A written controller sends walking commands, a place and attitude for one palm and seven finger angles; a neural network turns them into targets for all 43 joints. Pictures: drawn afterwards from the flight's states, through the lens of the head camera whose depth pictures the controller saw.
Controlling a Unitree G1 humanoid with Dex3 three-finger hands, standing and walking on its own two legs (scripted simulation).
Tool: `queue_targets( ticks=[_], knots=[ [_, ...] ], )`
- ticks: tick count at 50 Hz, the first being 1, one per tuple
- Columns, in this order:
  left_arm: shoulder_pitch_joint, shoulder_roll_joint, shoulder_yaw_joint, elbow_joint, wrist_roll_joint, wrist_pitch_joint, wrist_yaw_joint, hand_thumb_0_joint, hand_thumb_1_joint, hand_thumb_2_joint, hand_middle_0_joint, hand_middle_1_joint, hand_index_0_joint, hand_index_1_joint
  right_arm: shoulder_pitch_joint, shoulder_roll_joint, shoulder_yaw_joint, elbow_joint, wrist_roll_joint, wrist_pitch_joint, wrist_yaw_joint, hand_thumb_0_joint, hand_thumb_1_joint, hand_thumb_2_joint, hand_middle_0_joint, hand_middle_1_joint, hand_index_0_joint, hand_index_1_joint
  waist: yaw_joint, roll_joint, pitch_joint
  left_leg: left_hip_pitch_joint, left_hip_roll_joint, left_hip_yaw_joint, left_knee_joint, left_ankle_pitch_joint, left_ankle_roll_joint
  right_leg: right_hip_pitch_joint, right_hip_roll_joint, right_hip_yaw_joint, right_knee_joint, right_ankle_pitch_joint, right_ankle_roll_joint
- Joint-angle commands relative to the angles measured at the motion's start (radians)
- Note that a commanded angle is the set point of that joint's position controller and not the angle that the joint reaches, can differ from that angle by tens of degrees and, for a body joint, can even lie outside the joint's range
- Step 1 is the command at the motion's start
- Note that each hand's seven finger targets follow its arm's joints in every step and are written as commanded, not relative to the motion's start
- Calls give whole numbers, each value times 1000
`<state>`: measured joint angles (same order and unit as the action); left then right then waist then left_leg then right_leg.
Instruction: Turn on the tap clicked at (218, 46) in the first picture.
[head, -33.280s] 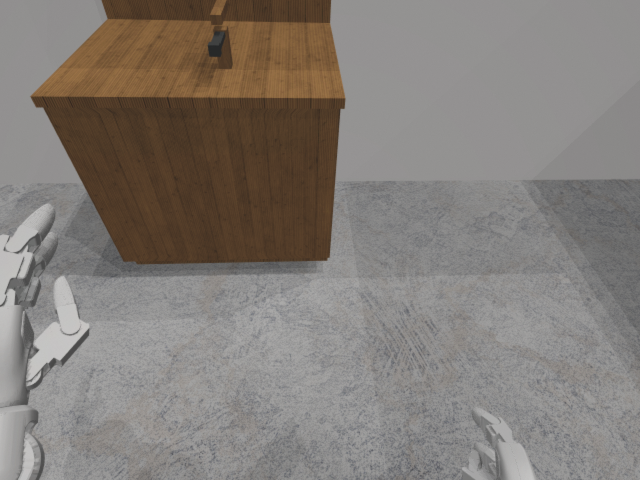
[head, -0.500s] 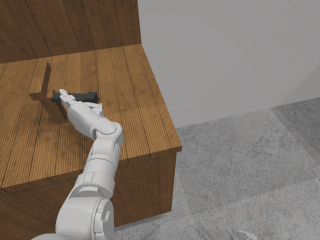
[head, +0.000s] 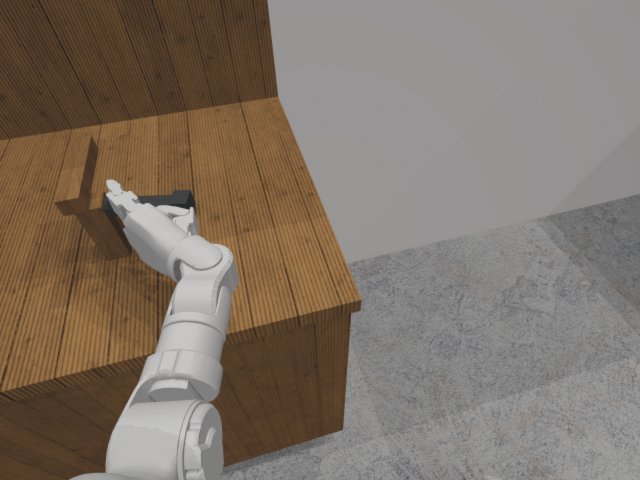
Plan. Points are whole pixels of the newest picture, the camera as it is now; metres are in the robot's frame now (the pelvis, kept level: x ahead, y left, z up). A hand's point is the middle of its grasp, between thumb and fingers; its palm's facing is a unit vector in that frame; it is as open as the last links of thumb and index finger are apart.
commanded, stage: lift the hand up off the lever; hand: left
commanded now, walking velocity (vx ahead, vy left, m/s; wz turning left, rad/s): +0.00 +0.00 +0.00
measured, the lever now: (182, 204) +0.46 +0.20 +0.10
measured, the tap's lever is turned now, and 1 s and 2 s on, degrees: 75 75 75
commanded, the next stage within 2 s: draw the hand back beside the body in 1.86 s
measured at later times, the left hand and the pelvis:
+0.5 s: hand (181, 215) +0.41 +0.19 +0.13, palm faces +0.79 -0.61 -0.08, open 7.8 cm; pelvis +0.01 +0.01 +0.01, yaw +1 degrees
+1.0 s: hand (172, 206) +0.40 +0.19 +0.16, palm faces +0.78 -0.62 -0.07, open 7.8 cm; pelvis +0.00 +0.00 +0.01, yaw +1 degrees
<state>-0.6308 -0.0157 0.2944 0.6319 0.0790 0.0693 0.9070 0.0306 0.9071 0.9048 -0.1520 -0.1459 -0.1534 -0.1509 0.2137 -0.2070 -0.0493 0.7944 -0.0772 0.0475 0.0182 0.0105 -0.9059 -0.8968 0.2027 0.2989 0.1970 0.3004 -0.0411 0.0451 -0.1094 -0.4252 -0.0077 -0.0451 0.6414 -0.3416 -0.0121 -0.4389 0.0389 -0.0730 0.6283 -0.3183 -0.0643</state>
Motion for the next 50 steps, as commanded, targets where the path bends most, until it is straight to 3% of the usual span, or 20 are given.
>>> queue_targets(
  ticks=[1, 7, 11, 14, 16, 18, 23, 26, 27, 30, 31, 35, 36, 38, 40, 41, 42, 45, 46, 50],
  knots=[
    [-416, 140, -37, -217, 28, -19, -9, 0, 900, 900, -150, -150, -150, -150, -94, -115, -25, -118, 13, -33, -10, 0, -900, -900, 200, 300, 200, 300, 13, -103, -256, 62, -13, 42, -68, 276, 25, 236, -49, 30, -118, 305, 46],
    [-466, 89, -105, -263, 37, -17, -15, 0, 900, 900, -150, -150, -150, -150, -117, -106, -23, -115, 14, -39, -12, 0, -900, -900, 200, 300, 200, 300, 6, -74, -254, 114, -7, 37, -78, 269, 20, 206, -44, 23, -133, 236, 38],
    [-450, 119, -76, -287, 34, -3, -14, 0, 900, 900, -150, -150, -150, -150, -124, -108, -25, -112, 10, -35, -16, 0, -900, -900, 200, 300, 200, 300, 24, -66, -277, 129, -8, 34, -78, 310, 11, 235, -41, 20, -125, 281, 34],
    [-442, 93, -99, -326, 32, 9, -15, 0, 900, 900, -150, -150, -150, -150, -131, -99, -21, -124, 11, -33, -14, 0, -900, -900, 200, 300, 200, 300, 28, -57, -303, 147, -8, 41, -73, 371, 6, 261, -48, 19, -108, 366, 35],
    [-401, 137, -56, -326, 32, 26, -17, 0, 900, 900, -150, -150, -150, -150, -134, -106, -25, -121, 10, -23, -20, 0, -900, -900, 200, 300, 200, 300, 41, -77, -301, 141, -6, 37, -74, 391, 2, 279, -47, 17, -107, 392, 35],
    [-426, 89, -105, -373, 34, 31, -22, 0, 900, 900, -150, -150, -150, -150, -136, -97, -21, -130, 11, -24, -17, 0, -900, -900, 200, 300, 200, 300, 35, -78, -317, 166, -4, 38, -73, 431, -2, 285, -49, 13, -97, 424, 34],
    [-390, 77, -119, -427, 28, 62, -28, 0, 900, 900, -150, -150, -150, -150, -149, -94, -21, -134, 12, -26, -16, 0, -900, -900, 200, 300, 200, 300, 42, -67, -316, 182, -2, 37, -68, 475, -11, 296, -49, 10, -92, 464, 33],
    [-397, 109, -97, -429, 29, 81, -28, 0, 900, 900, -150, -150, -150, -150, -160, -99, -21, -123, 13, -23, -21, 0, -900, -900, 200, 300, 200, 300, 45, -67, -292, 175, -1, 31, -80, 442, -16, 287, -44, 7, -106, 407, 30],
    [-427, 72, -135, -437, 28, 84, -29, 0, 900, 900, -150, -150, -150, -150, -167, -95, -15, -127, 16, -28, -19, 0, -900, -900, 200, 300, 200, 300, 34, -64, -278, 184, -1, 35, -83, 441, -15, 274, -47, 7, -110, 402, 31],
    [-418, 86, -117, -423, 19, 98, -29, 0, 900, 900, -150, -150, -150, -150, -175, -96, -13, -126, 19, -31, -23, 0, -900, -900, 200, 300, 200, 300, 38, -86, -280, 171, -7, 36, -92, 393, -4, 288, -52, 15, -126, 380, 38],
    [-392, 133, -73, -410, 18, 103, -30, 0, 900, 900, -150, -150, -150, -150, -174, -101, -16, -119, 19, -28, -28, 0, -900, -900, 200, 300, 200, 300, 49, -83, -273, 169, -8, 34, -101, 385, -6, 297, -46, 14, -135, 358, 36],
    [-367, 65, -130, -408, 6, 124, -41, 0, 900, 900, -150, -150, -150, -150, -183, -96, -10, -127, 26, -29, -23, 0, -900, -900, 200, 300, 200, 300, 44, -83, -263, 176, -9, 36, -109, 396, -5, 308, -52, 13, -138, 389, 36],
    [-327, 97, -96, -374, 1, 136, -45, 0, 900, 900, -150, -150, -150, -150, -184, -101, -13, -120, 28, -23, -26, 0, -900, -900, 200, 300, 200, 300, 55, -90, -238, 168, -9, 31, -123, 371, -6, 307, -46, 9, -153, 340, 34],
    [-356, 63, -123, -386, -13, 140, -51, 0, 900, 900, -150, -150, -150, -150, -197, -98, -6, -128, 35, -30, -26, 0, -900, -900, 200, 300, 200, 300, 47, -115, -218, 168, -8, 33, -134, 334, 5, 301, -54, 16, -173, 314, 42],
    [-368, 90, -100, -395, -17, 139, -49, 0, 900, 900, -150, -150, -150, -150, -201, -100, -5, -127, 38, -33, -30, 0, -900, -900, 200, 300, 200, 300, 49, -125, -223, 165, -12, 36, -140, 326, 11, 319, -59, 24, -182, 327, 45],
    [-347, 128, -72, -399, -14, 139, -49, 0, 900, 900, -150, -150, -150, -150, -210, -103, -8, -123, 37, -30, -33, 0, -900, -900, 200, 300, 200, 300, 63, -99, -217, 168, -12, 34, -147, 322, 8, 320, -52, 24, -187, 297, 40],
    [-381, 85, -112, -412, -10, 138, -49, 0, 900, 900, -150, -150, -150, -150, -215, -95, -2, -127, 37, -33, -29, 0, -900, -900, 200, 300, 200, 300, 54, -82, -209, 174, -11, 39, -147, 316, 9, 306, -57, 25, -190, 290, 41],
    [-412, 89, -119, -414, 4, 135, -42, 0, 900, 900, -150, -150, -150, -150, -222, -94, -4, -119, 34, -41, -28, 0, -900, -900, 200, 300, 200, 300, 49, -79, -208, 180, -8, 38, -146, 293, 12, 296, -56, 28, -201, 252, 41],
    [-421, 134, -84, -419, 5, 134, -41, 0, 900, 900, -150, -150, -150, -150, -219, -99, -6, -111, 34, -39, -31, 0, -900, -900, 200, 300, 200, 300, 55, -68, -209, 186, -8, 33, -152, 285, 8, 296, -49, 27, -206, 222, 36],
    [-395, 71, -135, -444, 1, 139, -42, 0, 900, 900, -150, -150, -150, -150, -226, -92, -8, -123, 30, -47, -26, 0, -900, -900, 200, 300, 200, 300, 54, -71, -233, 205, -7, 40, -147, 334, 4, 312, -51, 20, -190, 288, 37]
  ],
)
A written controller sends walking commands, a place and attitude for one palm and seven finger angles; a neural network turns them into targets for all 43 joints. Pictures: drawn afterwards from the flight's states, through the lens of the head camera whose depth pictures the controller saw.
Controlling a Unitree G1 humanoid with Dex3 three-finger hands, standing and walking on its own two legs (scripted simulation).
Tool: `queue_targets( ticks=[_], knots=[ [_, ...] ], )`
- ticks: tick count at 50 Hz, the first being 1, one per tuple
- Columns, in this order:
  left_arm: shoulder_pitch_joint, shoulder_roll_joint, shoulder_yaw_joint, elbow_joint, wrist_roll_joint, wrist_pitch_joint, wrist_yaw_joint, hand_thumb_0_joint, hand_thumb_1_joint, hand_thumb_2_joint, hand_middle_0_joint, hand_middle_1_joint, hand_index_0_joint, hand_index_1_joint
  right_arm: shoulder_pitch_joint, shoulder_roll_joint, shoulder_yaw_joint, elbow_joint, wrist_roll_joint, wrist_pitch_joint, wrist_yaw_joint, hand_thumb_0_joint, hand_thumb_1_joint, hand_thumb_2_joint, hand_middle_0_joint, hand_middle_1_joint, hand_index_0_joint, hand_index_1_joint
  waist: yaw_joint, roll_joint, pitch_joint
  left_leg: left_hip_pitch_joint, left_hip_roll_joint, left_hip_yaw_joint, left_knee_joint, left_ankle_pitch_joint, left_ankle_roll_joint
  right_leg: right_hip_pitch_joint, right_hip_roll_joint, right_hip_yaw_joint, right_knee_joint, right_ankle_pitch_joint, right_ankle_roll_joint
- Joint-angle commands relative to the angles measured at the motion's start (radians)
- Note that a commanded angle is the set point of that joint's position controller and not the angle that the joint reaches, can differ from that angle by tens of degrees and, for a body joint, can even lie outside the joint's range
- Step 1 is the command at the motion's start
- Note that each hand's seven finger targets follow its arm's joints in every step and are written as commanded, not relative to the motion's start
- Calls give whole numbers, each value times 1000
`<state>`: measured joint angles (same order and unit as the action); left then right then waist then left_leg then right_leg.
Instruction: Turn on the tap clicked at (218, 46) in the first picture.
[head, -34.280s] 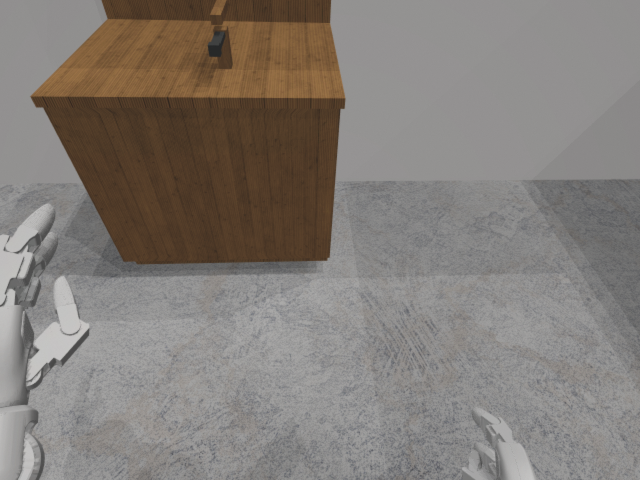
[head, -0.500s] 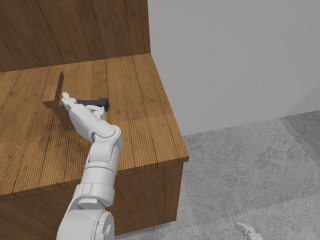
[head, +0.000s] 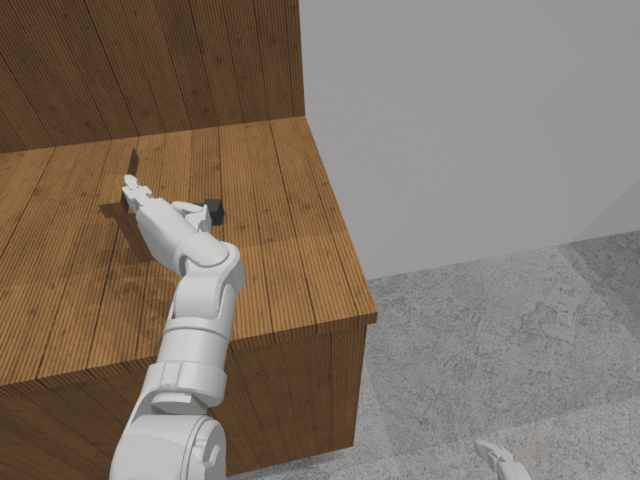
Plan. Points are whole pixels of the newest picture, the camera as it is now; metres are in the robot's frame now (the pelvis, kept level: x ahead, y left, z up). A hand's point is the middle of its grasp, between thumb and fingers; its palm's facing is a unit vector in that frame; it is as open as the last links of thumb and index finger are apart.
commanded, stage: lift the hand up off the lever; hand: left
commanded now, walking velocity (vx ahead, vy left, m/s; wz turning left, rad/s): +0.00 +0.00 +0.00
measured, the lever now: (213, 212) +0.46 +0.20 +0.09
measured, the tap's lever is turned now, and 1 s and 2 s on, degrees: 75 75 75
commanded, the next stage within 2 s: draw the hand back beside the body in 0.86 s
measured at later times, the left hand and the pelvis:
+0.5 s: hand (196, 208) +0.39 +0.18 +0.17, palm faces +0.76 -0.65 -0.04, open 7.8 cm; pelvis +0.01 +0.00 +0.00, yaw +0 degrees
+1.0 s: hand (210, 205) +0.39 +0.16 +0.17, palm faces +0.72 -0.69 -0.07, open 7.8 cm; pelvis +0.00 +0.00 +0.01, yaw +0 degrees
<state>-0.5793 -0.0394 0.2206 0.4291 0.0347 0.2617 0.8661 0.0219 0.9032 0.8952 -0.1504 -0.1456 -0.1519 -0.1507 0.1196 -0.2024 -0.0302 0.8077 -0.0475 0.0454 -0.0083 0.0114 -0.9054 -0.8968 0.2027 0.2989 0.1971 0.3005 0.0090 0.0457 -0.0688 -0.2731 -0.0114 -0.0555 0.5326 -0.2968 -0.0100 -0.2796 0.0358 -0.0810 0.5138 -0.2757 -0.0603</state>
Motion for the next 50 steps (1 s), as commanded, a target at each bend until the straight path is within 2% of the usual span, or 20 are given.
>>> queue_targets(
  ticks=[1, 3, 6, 8, 11, 12, 17, 19, 21, 23, 29, 31, 34, 36, 39, 41, 42, 48, 49, 50],
  knots=[
    [-425, 137, -22, -211, 42, -45, -3, 0, 900, 900, -150, -150, -150, -150, -130, -104, -28, -126, 2, -38, -4, 0, -900, -900, 200, 300, 200, 300, 12, -76, -256, 48, -3, 45, -49, 271, -1, 152, -44, 28, -88, 210, 31],
    [-454, 85, -68, -213, 34, -38, -9, 0, 900, 900, -150, -150, -150, -150, -144, -98, -21, -133, 9, -40, -2, 0, -900, -900, 200, 300, 200, 300, 3, -98, -235, 46, -3, 45, -58, 248, 5, 147, -51, 29, -99, 192, 34],
    [-444, 153, -5, -199, 29, -26, -7, 0, 900, 900, -150, -150, -150, -150, -146, -106, -22, -127, 10, -36, -8, 0, -900, -900, 200, 300, 200, 300, 18, -104, -242, 49, -6, 47, -70, 239, 9, 167, -50, 37, -115, 187, 36],
    [-462, 109, -44, -231, 30, -26, -8, 0, 900, 900, -150, -150, -150, -150, -153, -97, -18, -136, 10, -38, -5, 0, -900, -900, 200, 300, 200, 300, 13, -105, -254, 55, -4, 51, -67, 259, 9, 177, -57, 37, -110, 223, 39],
    [-409, 158, -3, -250, 37, -14, -8, 0, 900, 900, -150, -150, -150, -150, -145, -102, -25, -135, 7, -29, -3, 0, -900, -900, 200, 300, 200, 300, 32, -79, -277, 68, -2, 50, -65, 321, -3, 207, -50, 30, -91, 290, 31],
    [-436, 109, -48, -283, 34, -14, -10, 0, 900, 900, -150, -150, -150, -150, -150, -97, -19, -146, 9, -31, 1, 0, -900, -900, 200, 300, 200, 300, 23, -69, -281, 81, -2, 57, -62, 344, -2, 205, -56, 30, -86, 323, 33],
    [-361, 121, -36, -333, 15, 12, -27, 0, 900, 900, -150, -150, -150, -150, -155, -99, -19, -157, 15, -22, -2, 0, -900, -900, 200, 300, 200, 300, 29, -110, -285, 91, -3, 59, -66, 396, -2, 250, -62, 30, -78, 429, 41],
    [-374, 98, -64, -358, 15, 22, -33, 0, 900, 900, -150, -150, -150, -150, -170, -97, -17, -155, 18, -25, -2, 0, -900, -900, 200, 300, 200, 300, 22, -110, -278, 100, -2, 60, -66, 388, 0, 245, -64, 33, -86, 423, 42],
    [-344, 143, -28, -371, 11, 31, -37, 0, 900, 900, -150, -150, -150, -150, -172, -100, -21, -149, 20, -22, -7, 0, -900, -900, 200, 300, 200, 300, 35, -97, -273, 111, -3, 56, -75, 393, -5, 252, -56, 30, -93, 401, 38],
    [-369, 91, -80, -402, 9, 33, -44, 0, 900, 900, -150, -150, -150, -150, -185, -93, -15, -154, 22, -29, -3, 0, -900, -900, 200, 300, 200, 300, 27, -85, -258, 121, -1, 57, -74, 397, -5, 237, -59, 27, -95, 394, 36],
    [-444, 70, -112, -354, 8, 52, -48, 0, 900, 900, -150, -150, -150, -150, -218, -91, -9, -127, 30, -46, -7, 0, -900, -900, 200, 300, 200, 300, 16, -85, -191, 118, -2, 46, -94, 280, -5, 174, -53, 30, -141, 204, 33],
    [-437, 117, -68, -342, 7, 52, -41, 0, 900, 900, -150, -150, -150, -150, -217, -93, -13, -118, 28, -47, -11, 0, -900, -900, 200, 300, 200, 300, 31, -74, -202, 116, -5, 43, -103, 262, -9, 186, -47, 30, -147, 177, 31],
    [-468, 73, -102, -317, 11, 55, -38, 0, 900, 900, -150, -150, -150, -150, -225, -88, -6, -123, 28, -48, -5, 0, -900, -900, 200, 300, 200, 300, 25, -85, -204, 108, -5, 46, -103, 249, -6, 183, -53, 31, -147, 171, 31],
    [-452, 126, -49, -287, 13, 60, -32, 0, 900, 900, -150, -150, -150, -150, -216, -94, -11, -116, 26, -41, -8, 0, -900, -900, 200, 300, 200, 300, 38, -88, -219, 108, -7, 42, -111, 258, -10, 197, -48, 28, -147, 174, 30],
    [-435, 68, -92, -314, 13, 61, -29, 0, 900, 900, -150, -150, -150, -150, -214, -86, -9, -137, 24, -37, 2, 0, -900, -900, 200, 300, 200, 300, 37, -80, -243, 121, -2, 48, -100, 338, -17, 218, -52, 22, -122, 269, 26],
    [-375, 121, -39, -291, 9, 68, -31, 0, 900, 900, -150, -150, -150, -150, -207, -94, -15, -132, 24, -23, 1, 0, -900, -900, 200, 300, 200, 300, 51, -97, -236, 112, 0, 42, -106, 345, -21, 230, -48, 19, -124, 269, 27],
    [-391, 76, -77, -296, 6, 69, -34, 0, 900, 900, -150, -150, -150, -150, -214, -91, -8, -141, 27, -23, 5, 0, -900, -900, 200, 300, 200, 300, 43, -106, -223, 109, 3, 46, -107, 339, -17, 221, -54, 20, -124, 268, 28],
    [-455, 102, -70, -337, 17, 53, -24, 0, 900, 900, -150, -150, -150, -150, -221, -89, -9, -134, 24, -31, 3, 0, -900, -900, 200, 300, 200, 300, 36, -103, -230, 110, 6, 47, -94, 313, -6, 205, -56, 29, -131, 246, 32],
    [-387, 89, -259, -437, 72, 35, -198, 0, 900, 900, -151, -153, -151, -153, -153, -124, -9, -152, 18, 1, -17, 0, -900, -900, 200, 300, 200, 300, -31, -154, -234, 159, -4, 58, -98, 344, 31, 223, -47, 60, -90, 367, 29],
    [-359, 197, -148, -468, 51, 24, -267, 0, 900, 900, -152, -156, -152, -156, -137, -121, -19, -178, 33, 11, -38, 0, -900, -900, 200, 300, 200, 300, -7, -140, -273, 180, -4, 64, -97, 387, 45, 265, -47, 68, -88, 460, 28]
  ],
)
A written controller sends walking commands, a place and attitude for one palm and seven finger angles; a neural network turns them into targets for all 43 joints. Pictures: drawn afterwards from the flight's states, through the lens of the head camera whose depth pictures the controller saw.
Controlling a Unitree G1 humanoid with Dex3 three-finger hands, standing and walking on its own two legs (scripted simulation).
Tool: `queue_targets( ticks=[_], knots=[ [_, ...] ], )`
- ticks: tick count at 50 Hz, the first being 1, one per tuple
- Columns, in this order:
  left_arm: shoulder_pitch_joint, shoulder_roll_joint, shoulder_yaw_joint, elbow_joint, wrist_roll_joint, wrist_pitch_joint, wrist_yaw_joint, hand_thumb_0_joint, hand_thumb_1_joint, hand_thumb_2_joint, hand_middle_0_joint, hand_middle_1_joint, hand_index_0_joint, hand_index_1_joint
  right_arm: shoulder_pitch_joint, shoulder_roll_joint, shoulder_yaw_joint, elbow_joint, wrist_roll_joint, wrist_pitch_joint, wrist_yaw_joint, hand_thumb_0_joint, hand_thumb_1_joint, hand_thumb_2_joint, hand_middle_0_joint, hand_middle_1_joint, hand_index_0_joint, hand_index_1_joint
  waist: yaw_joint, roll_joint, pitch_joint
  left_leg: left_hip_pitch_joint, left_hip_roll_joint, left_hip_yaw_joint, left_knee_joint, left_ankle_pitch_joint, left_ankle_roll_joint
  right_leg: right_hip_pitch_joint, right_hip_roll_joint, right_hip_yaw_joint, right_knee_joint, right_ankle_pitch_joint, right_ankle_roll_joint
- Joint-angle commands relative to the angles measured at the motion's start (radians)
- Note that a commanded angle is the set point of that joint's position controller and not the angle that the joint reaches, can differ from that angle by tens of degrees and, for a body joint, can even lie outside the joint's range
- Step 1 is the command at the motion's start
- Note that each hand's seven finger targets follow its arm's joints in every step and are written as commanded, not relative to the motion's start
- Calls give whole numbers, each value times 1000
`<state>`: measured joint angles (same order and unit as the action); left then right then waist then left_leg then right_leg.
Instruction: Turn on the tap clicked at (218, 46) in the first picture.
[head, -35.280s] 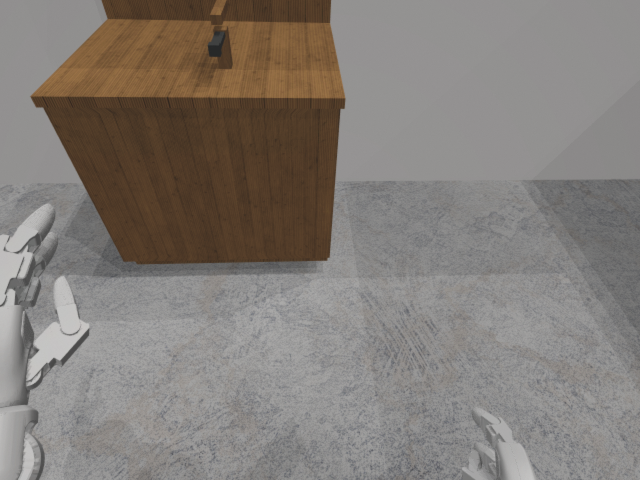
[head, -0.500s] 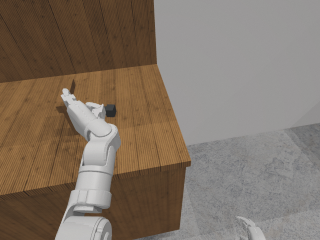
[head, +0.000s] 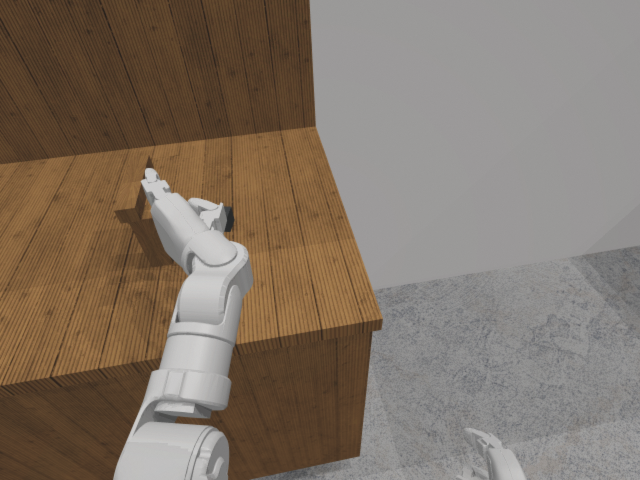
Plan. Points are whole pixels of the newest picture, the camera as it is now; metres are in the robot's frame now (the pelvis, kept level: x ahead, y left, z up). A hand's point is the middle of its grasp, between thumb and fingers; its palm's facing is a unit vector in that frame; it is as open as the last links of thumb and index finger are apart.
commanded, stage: draw the hand back beside the body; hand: left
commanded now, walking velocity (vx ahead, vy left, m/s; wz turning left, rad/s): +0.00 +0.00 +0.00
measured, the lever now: (223, 219) +0.46 +0.20 +0.09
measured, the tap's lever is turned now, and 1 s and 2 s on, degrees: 75 75 75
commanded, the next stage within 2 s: step back with the hand held close in 1.44 s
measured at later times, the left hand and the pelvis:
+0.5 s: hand (168, 276) +0.28 +0.19 +0.17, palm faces +0.26 -0.94 -0.23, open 7.7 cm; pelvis -0.02 +0.01 +0.01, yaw -2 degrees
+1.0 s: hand (99, 318) +0.23 +0.25 +0.16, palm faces +0.32 -0.90 -0.29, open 7.5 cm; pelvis -0.01 +0.03 +0.01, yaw -2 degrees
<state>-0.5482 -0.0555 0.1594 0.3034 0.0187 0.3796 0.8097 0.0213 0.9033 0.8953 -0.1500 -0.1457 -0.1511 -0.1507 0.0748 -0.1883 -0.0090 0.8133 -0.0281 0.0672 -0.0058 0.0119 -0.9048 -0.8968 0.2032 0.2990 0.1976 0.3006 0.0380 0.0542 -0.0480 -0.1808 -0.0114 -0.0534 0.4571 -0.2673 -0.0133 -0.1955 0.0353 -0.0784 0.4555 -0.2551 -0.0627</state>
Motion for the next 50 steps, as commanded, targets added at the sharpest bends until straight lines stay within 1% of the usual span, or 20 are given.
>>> queue_targets(
  ticks=[1, 3, 4, 6, 7, 8, 9, 10, 11, 12, 16, 20, 21, 22, 24, 28, 31, 36, 39, 50],
  knots=[
    [-324, 246, -77, -397, 50, -100, -279, 0, 900, 900, -153, -159, -153, -159, -92, -132, -33, -202, 17, 4, -58, 0, -900, -900, 200, 300, 200, 300, -16, -88, -313, 106, -7, 58, -34, 376, 47, 222, -42, 70, -28, 461, 28],
    [-199, 267, -79, -443, -6, -120, -417, 0, 900, 900, -155, -165, -155, -165, -87, -120, -19, -238, 36, 19, -77, 0, -900, -900, 200, 300, 200, 300, -9, -119, -299, 123, -3, 55, -45, 405, 51, 253, -43, 76, -30, 541, 34],
    [-108, 302, -24, -435, -44, -114, -463, 0, 900, 900, -156, -168, -156, -168, -94, -120, -13, -253, 46, 25, -83, 0, -900, -900, 200, 300, 200, 300, 11, -124, -274, 107, -2, 58, -55, 394, 49, 271, -44, 81, -39, 562, 39],
    [41, 348, 79, -469, -109, -80, -483, 0, 900, 900, -158, -174, -158, -174, -131, -113, -2, -278, 63, 32, -88, 0, -900, -900, 200, 300, 200, 300, 57, -96, -241, 84, -6, 63, -78, 366, 42, 296, -41, 82, -64, 525, 40],
    [53, 301, 46, -513, -126, -62, -477, 0, 900, 900, -159, -177, -159, -177, -151, -105, 8, -296, 73, 28, -84, 0, -900, -900, 200, 300, 200, 300, 54, -93, -205, 75, -6, 67, -88, 354, 41, 278, -44, 80, -75, 496, 43],
    [75, 321, 73, -548, -128, -46, -458, 0, 900, 900, -160, -180, -160, -180, -158, -105, 8, -297, 77, 23, -80, 0, -900, -900, 200, 300, 200, 300, 56, -109, -189, 73, -3, 64, -91, 348, 38, 271, -39, 79, -81, 471, 43],
    [208, 485, 57, -528, -99, -151, -551, 0, 900, 900, -161, -183, -161, -183, -80, -130, -6, -289, 36, 12, -55, 0, -900, -900, 200, 300, 200, 300, -13, -147, -111, 66, 14, 54, -95, 303, 48, 231, -61, 99, -76, 513, 71],
    [252, 496, 87, -532, -110, -214, -588, 0, 900, 900, -162, -186, -162, -186, -86, -124, -10, -307, 43, 0, -44, 0, -900, -900, 200, 300, 200, 300, 13, -135, -134, 49, 6, 62, -101, 285, 53, 249, -63, 105, -76, 499, 71],
    [260, 530, 96, -578, -110, -267, -611, 0, 900, 900, -163, -189, -163, -189, -87, -125, -12, -311, 42, -10, -40, 0, -900, -900, 200, 300, 200, 300, 18, -39, -126, 68, 1, 66, -107, 272, 52, 244, -61, 109, -90, 452, 60],
    [211, 504, 50, -645, -106, -320, -630, 0, 900, 900, -164, -192, -164, -192, -87, -116, -10, -324, 44, -30, -36, 0, -900, -900, 200, 300, 200, 300, 0, -28, -114, 85, -1, 70, -108, 261, 56, 221, -58, 109, -101, 411, 58],
    [175, 494, -6, -696, -96, -438, -654, 0, 900, 900, -168, -204, -168, -204, -73, -129, -20, -317, 44, -94, -37, 0, -900, -900, 200, 300, 200, 300, -29, 11, -56, 150, -3, 67, -116, 207, 56, 142, -38, 109, -160, 257, 46],
    [206, 472, -31, -617, -90, -497, -657, 0, 900, 900, -172, -216, -172, -216, -68, -138, -23, -300, 43, -125, -43, 0, -900, -900, 200, 300, 200, 300, -36, -67, -14, 152, -5, 57, -135, 107, 63, 102, -34, 105, -202, 101, 47],
    [211, 466, -40, -613, -87, -508, -661, 0, 900, 900, -173, -219, -173, -219, -68, -139, -22, -296, 43, -127, -43, 0, -900, -900, 200, 300, 200, 300, -34, -30, 1, 155, -9, 53, -147, 84, 59, 90, -34, 103, -214, 64, 44],
    [245, 473, -25, -583, -86, -516, -660, 0, 900, 900, -174, -222, -174, -222, -65, -139, -20, -294, 43, -127, -44, 0, -900, -900, 200, 300, 200, 300, -32, -58, 8, 141, -6, 50, -155, 66, 60, 96, -34, 99, -211, 43, 43],
    [289, 495, 9, -579, -89, -531, -662, 0, 900, 900, -176, -228, -176, -228, -72, -139, -22, -294, 41, -123, -44, 0, -900, -900, 200, 300, 200, 300, -20, -88, -16, 130, -7, 52, -158, 74, 62, 128, -37, 101, -217, 46, 44],
    [410, 537, 87, -616, -92, -553, -670, 0, 900, 900, -180, -240, -180, -240, -66, -132, -21, -303, 36, -112, -38, 0, -900, -900, 200, 300, 200, 300, 3, -40, -62, 125, -2, 47, -169, 144, 54, 198, -35, 90, -195, 140, 34],
    [482, 555, 126, -635, -98, -552, -682, 0, 900, 900, -183, -249, -183, -249, -64, -130, -23, -309, 34, -102, -34, 0, -900, -900, 200, 300, 200, 300, 9, -27, -29, 109, 2, 42, -173, 168, 47, 201, -30, 85, -194, 167, 30],
    [507, 547, 121, -722, -94, -561, -686, 0, 900, 900, -188, -264, -188, -264, -61, -130, -24, -323, 34, -116, -34, 0, -900, -900, 200, 300, 200, 300, 5, 21, -18, 126, 8, 30, -175, 171, 40, 180, -25, 79, -192, 150, 25],
    [568, 526, 109, -733, -96, -562, -686, 0, 900, 900, -191, -273, -191, -273, -52, -134, -27, -325, 33, -124, -31, 0, -900, -900, 200, 300, 200, 300, 1, -27, -12, 123, 15, 26, -170, 181, 40, 175, -25, 76, -186, 157, 26],
    [751, 543, 163, -824, -92, -575, -676, 0, 900, 900, -200, -300, -200, -300, -30, -142, -37, -316, 29, -151, -32, 0, -900, -900, 200, 300, 200, 300, 10, -3, -16, 120, 25, 8, -151, 254, 19, 180, -26, 64, -159, 200, 23]
  ],
)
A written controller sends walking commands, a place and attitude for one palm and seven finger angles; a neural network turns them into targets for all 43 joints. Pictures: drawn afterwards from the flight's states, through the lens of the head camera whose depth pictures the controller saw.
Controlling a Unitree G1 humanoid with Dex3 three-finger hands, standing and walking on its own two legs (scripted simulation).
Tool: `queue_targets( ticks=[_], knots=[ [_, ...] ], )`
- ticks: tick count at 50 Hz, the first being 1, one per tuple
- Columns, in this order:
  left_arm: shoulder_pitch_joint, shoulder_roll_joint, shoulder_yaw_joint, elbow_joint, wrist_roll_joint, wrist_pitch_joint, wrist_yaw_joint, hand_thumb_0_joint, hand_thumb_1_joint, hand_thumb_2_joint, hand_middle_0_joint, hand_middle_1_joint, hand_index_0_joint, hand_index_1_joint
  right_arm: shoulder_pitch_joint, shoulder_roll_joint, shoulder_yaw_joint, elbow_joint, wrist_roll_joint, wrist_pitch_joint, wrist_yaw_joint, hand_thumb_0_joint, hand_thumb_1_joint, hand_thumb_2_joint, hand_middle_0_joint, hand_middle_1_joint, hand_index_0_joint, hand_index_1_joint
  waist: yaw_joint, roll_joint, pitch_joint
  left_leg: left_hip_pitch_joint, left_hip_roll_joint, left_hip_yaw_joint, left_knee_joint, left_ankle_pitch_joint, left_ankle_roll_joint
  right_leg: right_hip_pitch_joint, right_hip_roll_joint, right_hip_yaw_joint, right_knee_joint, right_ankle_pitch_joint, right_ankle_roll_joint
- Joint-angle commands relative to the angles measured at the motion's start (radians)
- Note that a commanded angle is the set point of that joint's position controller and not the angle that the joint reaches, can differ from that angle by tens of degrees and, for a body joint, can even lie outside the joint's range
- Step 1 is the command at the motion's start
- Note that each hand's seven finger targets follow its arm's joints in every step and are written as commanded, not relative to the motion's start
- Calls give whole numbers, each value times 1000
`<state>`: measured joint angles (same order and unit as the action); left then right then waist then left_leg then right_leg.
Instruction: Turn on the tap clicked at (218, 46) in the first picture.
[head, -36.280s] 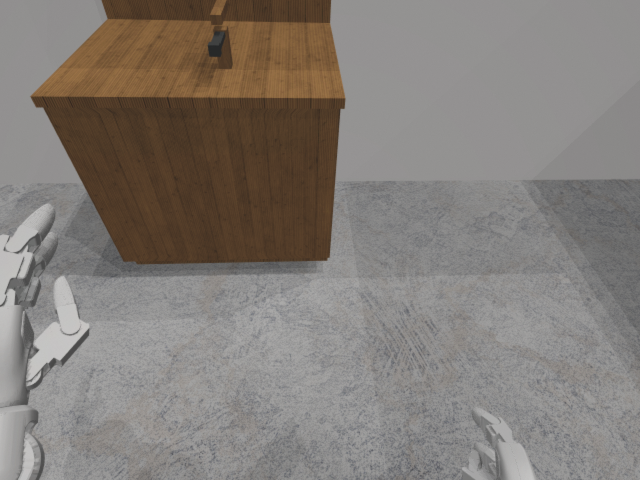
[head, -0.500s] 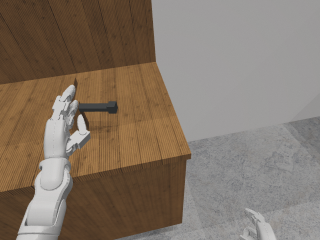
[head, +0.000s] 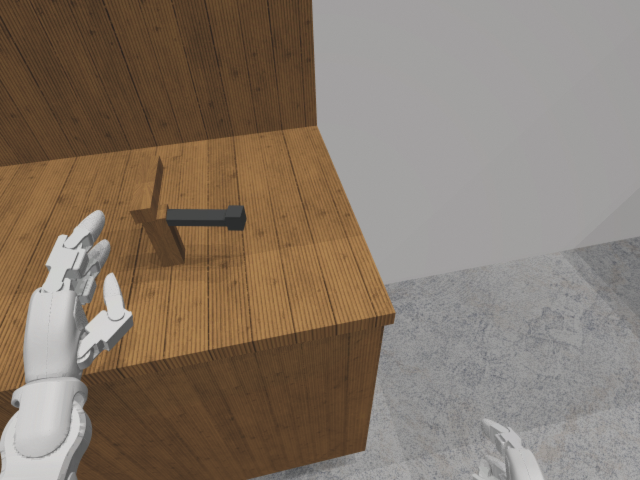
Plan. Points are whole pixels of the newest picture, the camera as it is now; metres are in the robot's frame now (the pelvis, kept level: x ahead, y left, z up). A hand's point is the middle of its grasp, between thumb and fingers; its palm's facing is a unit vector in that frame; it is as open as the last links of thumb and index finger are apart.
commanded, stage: draw the hand back beside the body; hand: left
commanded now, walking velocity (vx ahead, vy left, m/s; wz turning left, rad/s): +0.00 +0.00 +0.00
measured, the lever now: (236, 217) +0.46 +0.18 +0.08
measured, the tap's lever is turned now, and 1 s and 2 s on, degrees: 75 75 75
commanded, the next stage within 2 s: step back with the hand held close in 0.44 s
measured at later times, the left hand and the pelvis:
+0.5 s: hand (107, 334) +0.21 +0.23 +0.15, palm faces +0.41 -0.85 -0.33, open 7.4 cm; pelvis +0.00 -0.01 +0.00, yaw +1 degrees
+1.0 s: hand (88, 378) +0.16 +0.23 +0.14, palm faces +0.34 -0.82 -0.45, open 7.4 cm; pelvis -0.04 +0.00 -0.01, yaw +0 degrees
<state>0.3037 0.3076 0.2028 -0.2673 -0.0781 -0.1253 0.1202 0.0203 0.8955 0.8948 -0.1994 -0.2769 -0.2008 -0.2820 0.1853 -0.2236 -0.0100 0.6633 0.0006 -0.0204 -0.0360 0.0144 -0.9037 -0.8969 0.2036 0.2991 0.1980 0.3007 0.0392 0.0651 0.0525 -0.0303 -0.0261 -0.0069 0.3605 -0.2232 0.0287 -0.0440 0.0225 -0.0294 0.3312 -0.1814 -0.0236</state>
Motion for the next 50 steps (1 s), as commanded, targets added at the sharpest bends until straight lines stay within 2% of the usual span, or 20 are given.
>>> queue_targets(
  ticks=[1, 8, 11, 12, 18, 25, 27, 28, 29, 30, 34, 36, 39, 40, 41, 42, 45, 46, 47, 50],
  knots=[
    [-88, 194, 133, -277, 7, -69, 15, 0, 900, 900, -200, -300, -200, -300, -137, -112, -40, -168, 3, -64, -1, 0, -900, -900, 200, 300, 200, 300, 7, 15, -112, -30, 40, -41, -53, 224, -28, 30, -12, 16, -35, 131, -18],
    [29, 192, 164, -304, -2, -60, 14, 0, 900, 900, -200, -300, -200, -300, -127, -110, -41, -175, 5, -69, 1, 0, -900, -900, 200, 300, 200, 300, 11, 0, -71, -67, 49, -49, -42, 217, -32, 6, -15, 11, -22, 116, -16],
    [-29, 187, 145, -330, 3, -62, 16, 0, 900, 900, -200, -300, -200, -300, -126, -112, -41, -171, 6, -76, -3, 0, -900, -900, 200, 300, 200, 300, -2, 14, -75, -59, 46, -53, -39, 193, -32, -11, -16, 12, -21, 100, -16],
    [-34, 185, 142, -330, 6, -62, 20, 0, 900, 900, -200, -300, -200, -300, -127, -109, -41, -171, 6, -80, -5, 0, -900, -900, 200, 300, 200, 300, -2, 27, -74, -54, 48, -52, -38, 185, -31, -19, -18, 13, -18, 91, -15],
    [-18, 180, 143, -303, 3, -59, 22, 0, 900, 900, -200, -300, -200, -300, -132, -108, -38, -170, 4, -83, -11, 0, -900, -900, 200, 300, 200, 300, 6, -23, -87, -59, 40, -49, -32, 184, -22, -6, -19, 11, -15, 99, -16],
    [7, 188, 159, -283, -2, -57, 19, 0, 900, 900, -200, -300, -200, -300, -138, -101, -36, -174, 4, -75, -10, 0, -900, -900, 200, 300, 200, 300, 11, -28, -80, -78, 33, -35, -22, 172, -9, 3, -27, 16, -21, 115, -14],
    [-6, 193, 161, -304, -1, -61, 20, 0, 900, 900, -200, -300, -200, -300, -139, -100, -35, -175, 5, -77, -12, 0, -900, -900, 200, 300, 200, 300, 10, -1, -82, -76, 34, -35, -23, 165, -9, 1, -29, 19, -21, 108, -14],
    [-33, 218, 176, -360, -1, -65, 25, 0, 900, 900, -200, -300, -200, -300, -141, -105, -35, -185, 4, -82, -12, 0, -900, -900, 200, 300, 200, 300, 15, 26, -119, -65, 32, -37, -20, 173, -9, 18, -30, 21, -19, 118, -13],
    [-148, 366, 330, -430, -4, -103, 27, 0, 900, 900, -200, -300, -200, -300, -146, -109, -27, -223, 18, -74, -17, 0, -900, -900, 200, 300, 200, 300, 6, 22, -47, -128, 62, -68, 11, 125, 18, -59, -86, 124, -44, 202, -10],
    [-35, 271, 263, -313, -1, -105, 14, 0, 900, 900, -200, -300, -200, -300, -141, -89, -21, -185, 13, -65, -20, 0, -900, -900, 200, 300, 200, 300, -6, -36, -40, -123, 62, -79, 37, 138, 19, -82, -119, 122, -38, 249, -12],
    [135, 180, 191, -264, 9, -92, -7, 0, 900, 900, -200, -300, -200, -300, -105, -110, -45, -225, 11, -33, -15, 0, -900, -900, 200, 300, 200, 300, -12, -66, -167, -80, 92, -64, 74, 298, 13, -70, -137, 103, 30, 382, 1],
    [147, 198, 196, -286, 10, -87, -5, 0, 900, 900, -200, -300, -200, -300, -109, -118, -48, -238, 13, -19, -16, 0, -900, -900, 200, 300, 200, 300, -11, -39, -177, -91, 99, -66, 63, 326, 11, -85, -130, 94, 48, 361, 6],
    [160, 221, 215, -319, 12, -84, 3, 0, 900, 900, -200, -300, -200, -300, -109, -115, -51, -257, 14, -5, -24, 0, -900, -900, 200, 300, 200, 300, -11, -64, -194, -116, 106, -69, 66, 312, 12, -98, -127, 97, 62, 332, 12],
    [156, 236, 228, -331, 14, -85, 7, 0, 900, 900, -200, -300, -200, -300, -106, -114, -54, -259, 14, -2, -26, 0, -900, -900, 200, 300, 200, 300, -12, -77, -198, -130, 104, -69, 74, 293, 12, -101, -132, 105, 61, 328, 10],
    [127, 272, 248, -366, 16, -88, 12, 0, 900, 900, -200, -300, -200, -300, -109, -121, -56, -259, 14, 0, -28, 0, -900, -900, 200, 300, 200, 300, -14, -54, -193, -144, 102, -78, 72, 278, 10, -111, -135, 113, 64, 307, 5],
    [124, 251, 234, -371, 17, -91, 14, 0, 900, 900, -200, -300, -200, -300, -109, -111, -53, -262, 13, -1, -30, 0, -900, -900, 200, 300, 200, 300, -15, -54, -185, -157, 101, -78, 71, 245, 11, -125, -134, 110, 62, 263, 7],
    [137, 259, 245, -379, 20, -96, 25, 0, 900, 900, -200, -300, -200, -300, -105, -113, -55, -266, 14, -4, -32, 0, -900, -900, 200, 300, 200, 300, -14, -52, -160, -214, 100, -96, 63, 135, 19, -155, -125, 121, 53, 142, 5],
    [125, 284, 263, -412, 24, -100, 29, 0, 900, 900, -200, -300, -200, -300, -106, -123, -60, -266, 14, -6, -32, 0, -900, -900, 200, 300, 200, 300, -15, -5, -168, -232, 103, -104, 55, 110, 21, -147, -120, 125, 60, 123, 3],
    [131, 253, 242, -408, 25, -103, 30, 0, 900, 900, -200, -300, -200, -300, -102, -114, -56, -266, 15, -9, -33, 0, -900, -900, 200, 300, 200, 300, -18, -11, -159, -253, 108, -113, 41, 62, 23, -153, -112, 114, 68, 84, 6],
    [148, 248, 245, -384, 30, -105, 37, 0, 900, 900, -200, -300, -200, -300, -91, -122, -58, -270, 15, -17, -31, 0, -900, -900, 200, 300, 200, 300, -21, -34, -129, -336, 101, -120, 36, -108, 32, -166, -110, 129, 46, -42, 7]
  ],
)
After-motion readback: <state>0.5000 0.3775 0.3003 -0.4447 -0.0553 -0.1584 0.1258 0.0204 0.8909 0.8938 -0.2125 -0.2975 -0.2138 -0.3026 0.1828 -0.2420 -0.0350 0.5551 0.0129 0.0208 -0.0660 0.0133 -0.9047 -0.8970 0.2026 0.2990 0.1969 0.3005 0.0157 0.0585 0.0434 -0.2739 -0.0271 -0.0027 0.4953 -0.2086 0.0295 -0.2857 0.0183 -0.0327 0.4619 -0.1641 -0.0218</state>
